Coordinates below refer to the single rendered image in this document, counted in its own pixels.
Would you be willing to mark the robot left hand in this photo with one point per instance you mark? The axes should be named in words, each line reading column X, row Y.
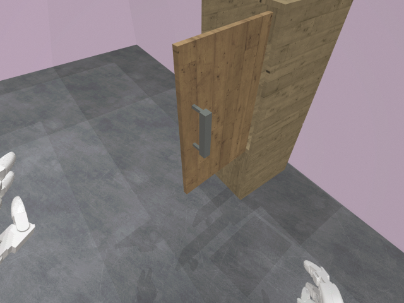
column 18, row 233

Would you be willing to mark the robot right hand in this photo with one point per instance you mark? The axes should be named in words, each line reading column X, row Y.
column 326, row 292

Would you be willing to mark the cupboard door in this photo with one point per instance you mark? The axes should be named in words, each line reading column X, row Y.
column 220, row 71

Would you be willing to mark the handle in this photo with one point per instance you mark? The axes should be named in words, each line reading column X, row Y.
column 205, row 117

